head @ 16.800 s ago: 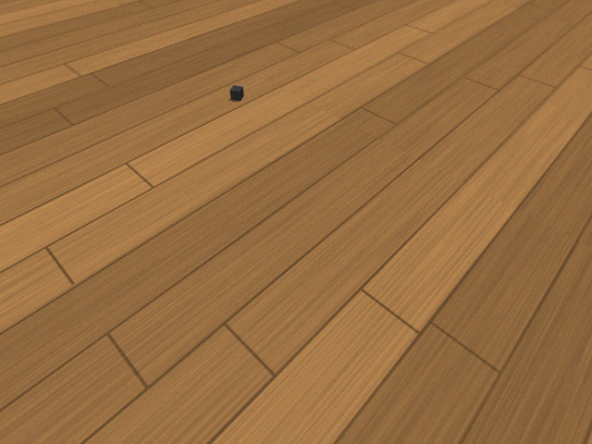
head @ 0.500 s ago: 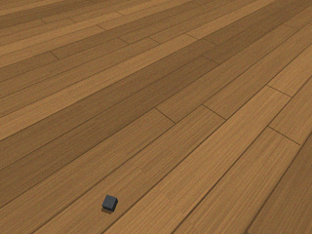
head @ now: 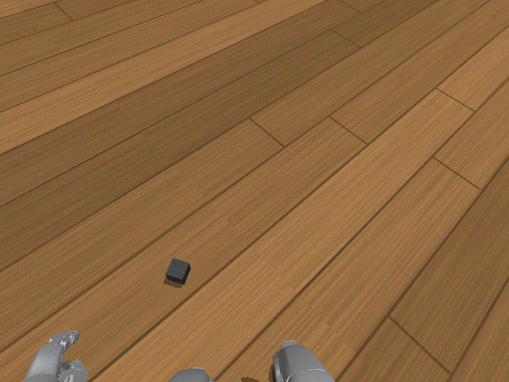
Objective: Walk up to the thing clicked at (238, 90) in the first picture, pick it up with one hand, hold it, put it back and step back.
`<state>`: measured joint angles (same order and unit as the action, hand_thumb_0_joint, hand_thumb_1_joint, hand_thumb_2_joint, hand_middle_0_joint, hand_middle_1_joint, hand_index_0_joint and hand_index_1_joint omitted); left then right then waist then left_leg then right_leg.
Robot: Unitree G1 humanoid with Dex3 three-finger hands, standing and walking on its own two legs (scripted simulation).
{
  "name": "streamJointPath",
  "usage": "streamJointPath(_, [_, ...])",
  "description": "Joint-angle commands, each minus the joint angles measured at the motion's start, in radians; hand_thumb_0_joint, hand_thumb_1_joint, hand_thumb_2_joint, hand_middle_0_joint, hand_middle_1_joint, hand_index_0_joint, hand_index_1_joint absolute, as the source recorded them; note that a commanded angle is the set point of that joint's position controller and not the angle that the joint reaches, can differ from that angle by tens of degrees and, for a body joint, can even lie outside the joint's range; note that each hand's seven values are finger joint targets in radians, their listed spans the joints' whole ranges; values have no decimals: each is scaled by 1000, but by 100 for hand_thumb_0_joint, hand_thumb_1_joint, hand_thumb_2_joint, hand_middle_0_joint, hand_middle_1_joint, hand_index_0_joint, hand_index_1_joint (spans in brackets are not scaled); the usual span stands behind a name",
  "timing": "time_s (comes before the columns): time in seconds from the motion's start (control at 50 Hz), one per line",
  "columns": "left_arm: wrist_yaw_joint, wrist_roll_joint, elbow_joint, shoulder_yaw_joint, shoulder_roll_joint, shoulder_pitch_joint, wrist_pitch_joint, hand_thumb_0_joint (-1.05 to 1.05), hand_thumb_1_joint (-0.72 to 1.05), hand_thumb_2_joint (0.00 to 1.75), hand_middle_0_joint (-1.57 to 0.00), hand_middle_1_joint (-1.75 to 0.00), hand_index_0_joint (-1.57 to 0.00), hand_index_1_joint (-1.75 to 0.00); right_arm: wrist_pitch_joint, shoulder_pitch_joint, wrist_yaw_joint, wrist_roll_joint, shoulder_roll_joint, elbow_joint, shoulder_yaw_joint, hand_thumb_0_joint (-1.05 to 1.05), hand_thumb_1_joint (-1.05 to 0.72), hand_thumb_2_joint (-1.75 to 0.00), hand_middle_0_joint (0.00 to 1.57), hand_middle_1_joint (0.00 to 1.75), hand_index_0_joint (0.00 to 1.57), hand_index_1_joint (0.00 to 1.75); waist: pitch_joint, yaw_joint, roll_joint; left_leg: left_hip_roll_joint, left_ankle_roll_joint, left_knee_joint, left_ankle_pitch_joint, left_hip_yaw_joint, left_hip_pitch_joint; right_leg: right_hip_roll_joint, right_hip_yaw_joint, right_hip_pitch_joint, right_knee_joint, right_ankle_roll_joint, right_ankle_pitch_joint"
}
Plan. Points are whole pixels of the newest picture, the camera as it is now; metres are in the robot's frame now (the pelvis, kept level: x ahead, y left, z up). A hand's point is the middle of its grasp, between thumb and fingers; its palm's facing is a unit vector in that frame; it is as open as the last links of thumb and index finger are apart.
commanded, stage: walk up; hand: left
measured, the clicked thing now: (178, 271) +0.51 +0.22 -0.72
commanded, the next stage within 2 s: none
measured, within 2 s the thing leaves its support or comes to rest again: neither
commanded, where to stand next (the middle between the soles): +0.13 -0.01 m, yaw +0 degrees
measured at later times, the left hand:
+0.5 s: hand out of the picture +0.00 +0.25 -0.13, palm faces -0.06 -0.92 -0.40, open 7.4 cm
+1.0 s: hand out of the picture -0.16 +0.25 -0.15, palm faces -0.06 -0.94 -0.34, open 7.4 cm
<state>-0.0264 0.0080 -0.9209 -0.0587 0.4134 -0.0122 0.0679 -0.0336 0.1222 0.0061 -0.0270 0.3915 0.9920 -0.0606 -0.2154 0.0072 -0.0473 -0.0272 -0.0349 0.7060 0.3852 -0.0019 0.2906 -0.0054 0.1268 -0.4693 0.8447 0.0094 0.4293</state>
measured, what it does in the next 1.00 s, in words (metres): walks backwards: right foot, then left foot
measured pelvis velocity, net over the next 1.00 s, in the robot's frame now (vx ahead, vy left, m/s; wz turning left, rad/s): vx -0.25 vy -0.02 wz -0.07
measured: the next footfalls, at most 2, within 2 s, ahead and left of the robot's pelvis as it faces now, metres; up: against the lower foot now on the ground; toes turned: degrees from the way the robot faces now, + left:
right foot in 0.34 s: -0.05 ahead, -0.13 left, +0.00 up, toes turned -2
left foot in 0.68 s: -0.20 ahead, +0.09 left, +0.00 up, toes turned -2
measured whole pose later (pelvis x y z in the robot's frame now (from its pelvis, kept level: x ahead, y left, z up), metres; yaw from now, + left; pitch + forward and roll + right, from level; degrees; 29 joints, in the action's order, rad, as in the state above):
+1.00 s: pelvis -0.25 -0.02 +0.01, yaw -4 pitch -2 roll -1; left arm 0.02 0.02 -0.84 -0.09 0.42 0.22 0.07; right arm 0.01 0.17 -0.01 -0.04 0.38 0.82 -0.05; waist -0.15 -0.03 -0.06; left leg 0.07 0.00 0.63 0.27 0.01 0.32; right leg -0.01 0.12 -0.27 0.82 -0.02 0.50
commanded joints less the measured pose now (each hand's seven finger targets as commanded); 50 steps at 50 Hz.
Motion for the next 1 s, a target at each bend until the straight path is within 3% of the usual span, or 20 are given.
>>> streamJointPath(0.0, [-22, 4, 74, -47, 154, 61, -3, 0, 90, 90, -20, -30, -20, -30, 20, -11, -34, -11, 305, -108, -71, 0, -90, -90, 20, 30, 20, 30, 266, -2, 208, 369, -198, -303, -723, -392, -103, -99, 95, -18, 367, 22, 167])
streamJointPath(0.04, [-17, -6, 63, -47, 164, 122, -1, 0, 90, 90, -20, -30, -20, -30, 25, -71, -46, -17, 257, -135, -62, 0, -90, -90, 20, 30, 20, 30, 262, -45, 195, 286, -178, -233, -733, -255, -182, -90, 90, -68, 394, 8, 78])
streamJointPath(0.16, [-5, 12, 130, -52, 140, 93, -20, 0, 90, 90, -20, -30, -20, -30, 21, 73, -59, 9, 222, -139, -64, 0, -90, -90, 20, 30, 20, 30, 271, 33, 170, 271, -176, -175, -786, -242, -383, -64, 16, -70, 108, -41, 64])
streamJointPath(0.24, [1, 12, 121, -57, 138, 154, -26, 0, 90, 90, -20, -30, -20, -30, 13, 33, -51, 8, 247, -174, -67, 0, -90, -90, 20, 30, 20, 30, 300, 18, 209, 282, -174, -167, -670, -213, -274, -23, -70, 110, -116, -22, 32])
streamJointPath(0.3, [8, 21, 88, -67, 130, 245, -33, 0, 90, 90, -20, -30, -20, -30, 5, -13, -42, 14, 256, -192, -66, 0, -90, -90, 20, 30, 20, 30, 325, -30, 200, 261, -130, -123, -535, -187, -159, -17, -109, 278, -353, 16, -177])
streamJointPath(0.34, [10, 35, 92, -87, 195, 253, -36, 0, 90, 90, -20, -30, -20, -30, 3, -23, -38, 25, 220, -204, -55, 0, -90, -90, 20, 30, 20, 30, 309, -28, 42, 165, -48, -40, -296, -144, 38, 104, 75, 356, -365, 88, -358])
streamJointPath(0.36, [17, 20, 116, -99, 256, 214, -31, 0, 90, 90, -20, -30, -20, -30, 3, -58, -41, 32, 180, -217, -45, 0, -90, -90, 20, 30, 20, 30, 245, -47, -134, -14, 10, 116, -34, -54, 105, 246, 259, 249, -445, 218, -396])
streamJointPath(0.38, [17, 32, 154, -100, 305, 133, -34, 0, 90, 90, -20, -30, -20, -30, -4, -36, -51, 27, 186, -209, -53, 0, -90, -90, 20, 30, 20, 30, 196, -49, -255, -53, 34, 371, 265, -49, 60, 404, 405, 68, -526, 323, -424])
streamJointPath(0.44, [9, 21, 203, -85, 202, 64, -37, 0, 90, 90, -20, -30, -20, -30, -1, 43, -40, 33, 208, -167, -47, 0, -90, -90, 20, 30, 20, 30, 151, 0, -90, -76, 29, 478, 180, -146, 97, 267, 180, 101, -451, 247, -539])
streamJointPath(0.48, [5, 31, 205, -85, 178, 76, -34, 0, 90, 90, -20, -30, -20, -30, 10, 55, -45, 34, 182, -167, -34, 0, -90, -90, 20, 30, 20, 30, 182, -12, -105, -88, 47, 464, 146, -117, 115, 210, 107, 165, -402, 211, -595])
streamJointPath(0.58, [0, 44, 241, -88, 166, 147, -14, 0, 90, 90, -20, -30, -20, -30, 36, 93, -60, 19, 156, -197, -26, 0, -90, -90, 20, 30, 20, 30, 288, -45, -177, -5, 58, 45, 159, -33, 159, 212, 73, 484, -282, 196, -751])
streamJointPath(0.64, [11, 21, 257, -78, 174, 145, 12, 0, 90, 90, -20, -30, -20, -30, 47, 155, -61, 1, 163, -175, -43, 0, -90, -90, 20, 30, 20, 30, 309, -10, -128, -9, 46, -361, -214, 29, -25, 146, 9, 400, -111, 128, -642])
streamJointPath(0.66, [16, 16, 270, -69, 143, 147, 19, 0, 90, 90, -20, -30, -20, -30, 49, 142, -61, -11, 192, -181, -56, 0, -90, -90, 20, 30, 20, 30, 310, -14, -67, 58, 18, -368, -328, -79, -134, 108, 5, 247, -74, 83, -472])
streamJointPath(0.68, [18, 13, 275, -59, 97, 168, 20, 0, 90, 90, -20, -30, -20, -30, 50, 119, -60, -28, 287, -193, -79, 0, -90, -90, 20, 30, 20, 30, 303, -27, 165, 270, -54, -365, -487, -364, -242, -17, -49, 2, 69, 32, -111])
streamJointPath(0.7, [8, 19, 283, -78, 137, 130, 21, 0, 90, 90, -20, -30, -20, -30, 45, 78, -52, -25, 367, -223, -90, 0, -90, -90, 20, 30, 20, 30, 279, -5, 199, 441, -201, -341, -572, -483, -105, -78, -7, -21, 227, 6, 187])
streamJointPath(0.72, [1, 31, 285, -87, 174, 72, 24, 0, 90, 90, -20, -30, -20, -30, 49, 62, -59, -18, 399, -236, -103, 0, -90, -90, 20, 30, 20, 30, 242, 38, 255, 526, -285, -386, -512, -597, 46, -52, 82, 36, 375, -1, 227])
streamJointPath(0.74, [6, 30, 273, -98, 192, 79, 29, 0, 90, 90, -20, -30, -20, -30, 55, 17, -66, -17, 362, -238, -97, 0, -90, -90, 20, 30, 20, 30, 206, 6, 207, 489, -276, -372, -513, -505, 62, -49, 133, 39, 459, -2, 173])
streamJointPath(0.78, [18, 14, 232, -100, 168, 172, 23, 0, 90, 90, -20, -30, -20, -30, 59, -28, -74, -23, 261, -239, -64, 0, -90, -90, 20, 30, 20, 30, 213, -64, 136, 297, -170, -259, -666, -229, -97, -87, 130, -61, 482, 2, 77])
streamJointPath(0.92, [43, 13, 195, -65, 145, 162, -37, 0, 90, 90, -20, -30, -20, -30, 67, 77, -45, -12, 238, -227, -67, 0, -90, -90, 20, 30, 20, 30, 267, 36, 259, 249, -169, -267, -172, -180, -248, -9, -37, 59, -69, -41, 80])
streamJointPath(0.98, [39, 14, 100, -75, 139, 251, -65, 0, 90, 90, -20, -30, -20, -30, 38, 36, -24, -25, 267, -230, -70, 0, -90, -90, 20, 30, 20, 30, 240, -6, 290, 211, -147, -214, -6, -120, -37, -28, -142, 304, -379, -8, 28])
